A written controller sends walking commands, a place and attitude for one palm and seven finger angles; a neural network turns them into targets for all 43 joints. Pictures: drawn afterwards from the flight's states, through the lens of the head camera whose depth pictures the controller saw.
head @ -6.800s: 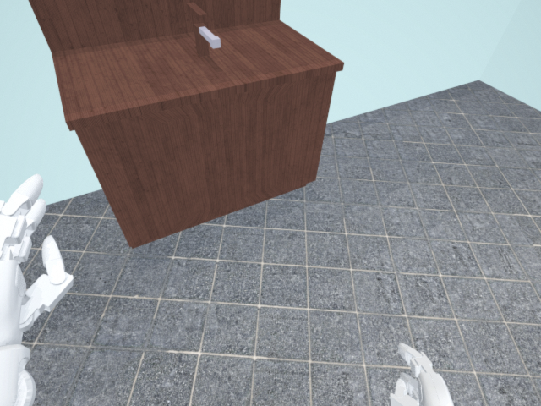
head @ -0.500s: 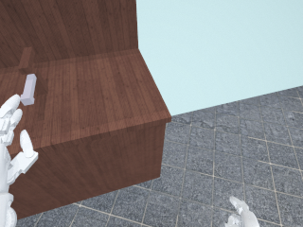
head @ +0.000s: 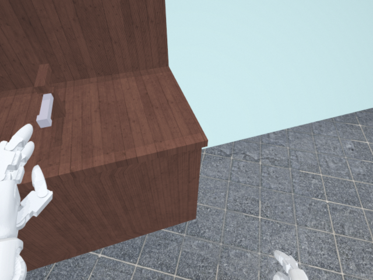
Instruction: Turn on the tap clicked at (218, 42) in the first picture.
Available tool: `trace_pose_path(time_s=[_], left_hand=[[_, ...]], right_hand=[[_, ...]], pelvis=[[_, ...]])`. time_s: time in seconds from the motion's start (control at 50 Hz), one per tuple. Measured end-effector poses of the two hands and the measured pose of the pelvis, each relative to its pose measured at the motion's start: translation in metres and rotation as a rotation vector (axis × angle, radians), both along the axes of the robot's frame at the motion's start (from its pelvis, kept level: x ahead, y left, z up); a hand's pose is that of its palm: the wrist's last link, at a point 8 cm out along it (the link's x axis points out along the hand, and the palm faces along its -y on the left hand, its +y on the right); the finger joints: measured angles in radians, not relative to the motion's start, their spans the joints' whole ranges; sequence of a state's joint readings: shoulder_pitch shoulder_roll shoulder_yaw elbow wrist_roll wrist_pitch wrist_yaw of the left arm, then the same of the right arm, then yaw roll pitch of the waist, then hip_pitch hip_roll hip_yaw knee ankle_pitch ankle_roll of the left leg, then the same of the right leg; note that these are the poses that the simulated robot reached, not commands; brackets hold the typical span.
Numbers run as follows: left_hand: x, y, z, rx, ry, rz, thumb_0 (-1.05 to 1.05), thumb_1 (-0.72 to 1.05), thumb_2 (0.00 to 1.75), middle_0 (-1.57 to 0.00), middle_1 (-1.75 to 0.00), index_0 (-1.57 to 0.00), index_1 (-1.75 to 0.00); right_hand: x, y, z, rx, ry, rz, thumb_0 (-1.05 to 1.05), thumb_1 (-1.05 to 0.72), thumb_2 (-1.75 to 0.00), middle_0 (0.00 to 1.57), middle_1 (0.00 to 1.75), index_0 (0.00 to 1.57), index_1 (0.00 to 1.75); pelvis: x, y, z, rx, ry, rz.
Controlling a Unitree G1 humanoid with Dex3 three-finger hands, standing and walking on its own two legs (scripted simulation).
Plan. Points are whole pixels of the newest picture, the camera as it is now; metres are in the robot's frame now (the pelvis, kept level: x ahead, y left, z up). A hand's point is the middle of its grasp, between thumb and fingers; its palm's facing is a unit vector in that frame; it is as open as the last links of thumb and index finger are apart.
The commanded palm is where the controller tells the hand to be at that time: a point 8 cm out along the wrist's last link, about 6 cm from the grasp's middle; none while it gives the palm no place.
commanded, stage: come to a stop and stand still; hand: left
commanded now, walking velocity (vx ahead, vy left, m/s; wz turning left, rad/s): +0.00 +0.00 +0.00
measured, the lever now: (44, 120) +0.50 +0.44 +0.04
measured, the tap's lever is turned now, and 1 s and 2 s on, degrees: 0 0 0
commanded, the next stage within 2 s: look again from close up in 0.12 s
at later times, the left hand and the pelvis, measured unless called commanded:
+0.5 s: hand (45, 184) +0.23 +0.26 +0.15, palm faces +0.32 -0.88 -0.35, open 7.5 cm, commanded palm +0.18 +0.30 +0.18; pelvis +0.01 +0.03 +0.00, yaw -1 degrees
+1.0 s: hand (30, 144) +0.31 +0.32 +0.16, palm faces +0.38 -0.85 -0.36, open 7.5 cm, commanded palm +0.25 +0.35 +0.18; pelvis +0.09 +0.07 -0.01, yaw +1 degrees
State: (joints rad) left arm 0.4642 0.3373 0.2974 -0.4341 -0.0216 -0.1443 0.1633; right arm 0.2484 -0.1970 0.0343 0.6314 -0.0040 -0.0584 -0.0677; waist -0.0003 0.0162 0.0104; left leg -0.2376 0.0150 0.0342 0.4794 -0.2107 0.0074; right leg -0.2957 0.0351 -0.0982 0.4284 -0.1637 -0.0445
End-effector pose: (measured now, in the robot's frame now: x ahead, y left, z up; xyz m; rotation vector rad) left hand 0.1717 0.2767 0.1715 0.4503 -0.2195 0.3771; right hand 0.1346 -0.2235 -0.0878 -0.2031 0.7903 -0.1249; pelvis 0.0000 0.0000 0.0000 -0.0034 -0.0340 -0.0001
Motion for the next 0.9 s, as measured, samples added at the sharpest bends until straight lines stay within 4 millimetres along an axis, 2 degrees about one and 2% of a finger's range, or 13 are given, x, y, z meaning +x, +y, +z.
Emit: trace_pose_path(time_s=[0.1, 0.22, 0.28, 0.34, 0.38, 0.48, 0.54, 0.6, 0.68, 0.76, 0.9], left_hand=[[-0.004, 0.004, 0.010, 0.042, -0.025, 0.005, 0.02, 0.89, 0.90, -0.21, -0.30, -0.21, -0.30], [-0.002, 0.006, 0.001, 0.028, 0.006, 0.029, 0.02, 0.89, 0.90, -0.21, -0.30, -0.20, -0.30], [0.014, 0.028, 0.021, 0.154, -0.070, 0.024, 0.02, 0.88, 0.90, -0.21, -0.30, -0.21, -0.30], [0.022, 0.049, 0.029, 0.113, -0.147, 0.059, 0.02, 0.89, 0.90, -0.21, -0.30, -0.21, -0.30], [0.023, 0.047, 0.023, 0.065, -0.150, 0.038, 0.02, 0.89, 0.90, -0.21, -0.30, -0.21, -0.30], [0.024, 0.022, -0.002, -0.019, -0.064, -0.104, 0.02, 0.90, 0.90, -0.20, -0.30, -0.20, -0.30], [0.027, 0.029, -0.012, -0.011, -0.033, -0.122, 0.02, 0.89, 0.90, -0.21, -0.30, -0.21, -0.30], [0.032, 0.050, -0.010, 0.009, -0.056, -0.072, 0.02, 0.89, 0.90, -0.22, -0.30, -0.21, -0.30], [0.039, 0.070, 0.004, 0.009, -0.145, -0.005, 0.02, 0.89, 0.90, -0.21, -0.30, -0.21, -0.30], [0.049, 0.070, 0.010, -0.018, -0.194, -0.015, 0.02, 0.89, 0.90, -0.21, -0.30, -0.20, -0.30], [0.084, 0.075, -0.004, -0.016, -0.120, -0.063, 0.02, 0.89, 0.90, -0.21, -0.30, -0.20, -0.30]], right_hand=[[-0.005, -0.001, 0.000, -0.006, 0.006, -0.002, 0.01, -0.90, -0.90, 0.20, 0.30, 0.20, 0.30], [0.002, -0.005, -0.003, 0.000, -0.005, -0.004, 0.01, -0.90, -0.90, 0.20, 0.30, 0.20, 0.30], [0.004, -0.003, -0.003, -0.021, 0.008, 0.045, 0.01, -0.90, -0.90, 0.20, 0.30, 0.20, 0.30], [0.007, -0.001, 0.004, -0.018, -0.009, 0.052, 0.01, -0.90, -0.90, 0.20, 0.30, 0.20, 0.30], [0.010, 0.001, 0.011, -0.013, -0.051, 0.038, 0.01, -0.90, -0.90, 0.20, 0.30, 0.20, 0.30], [0.018, 0.013, 0.020, -0.010, -0.110, 0.015, 0.01, -0.90, -0.90, 0.20, 0.30, 0.20, 0.30], [0.025, 0.023, 0.023, -0.017, -0.105, 0.028, 0.01, -0.90, -0.90, 0.20, 0.30, 0.20, 0.30], [0.035, 0.035, 0.025, -0.023, -0.098, 0.058, 0.01, -0.90, -0.90, 0.20, 0.30, 0.20, 0.30], [0.055, 0.049, 0.027, -0.021, -0.102, 0.109, 0.01, -0.90, -0.90, 0.20, 0.30, 0.20, 0.30], [0.079, 0.061, 0.028, -0.015, -0.121, 0.138, 0.01, -0.90, -0.90, 0.20, 0.30, 0.20, 0.30], [0.118, 0.072, 0.027, -0.016, -0.143, 0.110, 0.01, -0.90, -0.90, 0.21, 0.30, 0.20, 0.30]], pelvis=[[-0.001, 0.001, 0.000, 0.007, -0.001, 0.007], [0.002, 0.001, -0.001, 0.008, 0.005, 0.001], [-0.003, -0.003, -0.003, 0.002, 0.008, 0.028], [-0.004, -0.001, -0.002, 0.003, 0.006, 0.001], [-0.001, 0.007, -0.001, 0.003, 0.003, -0.022], [0.011, 0.026, 0.002, 0.001, -0.001, -0.028], [0.018, 0.030, 0.001, 0.007, -0.003, -0.017], [0.025, 0.032, 0.000, 0.011, -0.004, -0.002], [0.037, 0.039, 0.000, 0.000, 0.000, 0.011], [0.053, 0.049, -0.001, -0.015, 0.013, 0.015], [0.079, 0.064, -0.006, -0.020, 0.028, 0.014]])
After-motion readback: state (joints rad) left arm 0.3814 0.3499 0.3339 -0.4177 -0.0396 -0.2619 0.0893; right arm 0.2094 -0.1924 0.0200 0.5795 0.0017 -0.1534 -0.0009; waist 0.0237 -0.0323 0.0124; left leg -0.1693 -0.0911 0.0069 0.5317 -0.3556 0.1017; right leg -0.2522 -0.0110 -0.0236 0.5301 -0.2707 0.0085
